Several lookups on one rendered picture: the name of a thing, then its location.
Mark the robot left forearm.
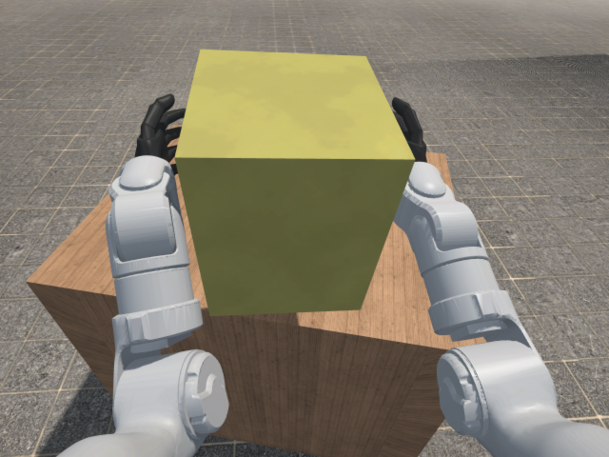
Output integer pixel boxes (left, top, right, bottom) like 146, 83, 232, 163
106, 155, 203, 425

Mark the robot right forearm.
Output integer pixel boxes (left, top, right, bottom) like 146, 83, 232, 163
393, 162, 558, 408

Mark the right robot hand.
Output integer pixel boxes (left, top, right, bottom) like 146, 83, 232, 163
392, 97, 427, 163

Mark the pedestal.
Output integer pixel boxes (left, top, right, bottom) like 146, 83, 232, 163
26, 125, 486, 457

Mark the carton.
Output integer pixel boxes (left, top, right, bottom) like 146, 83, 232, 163
174, 50, 416, 316

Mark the right robot upper arm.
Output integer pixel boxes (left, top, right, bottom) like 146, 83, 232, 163
437, 338, 609, 457

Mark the left robot upper arm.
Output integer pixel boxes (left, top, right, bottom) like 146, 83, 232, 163
56, 349, 229, 457

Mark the left robot hand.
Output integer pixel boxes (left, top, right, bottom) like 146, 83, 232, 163
134, 94, 186, 176

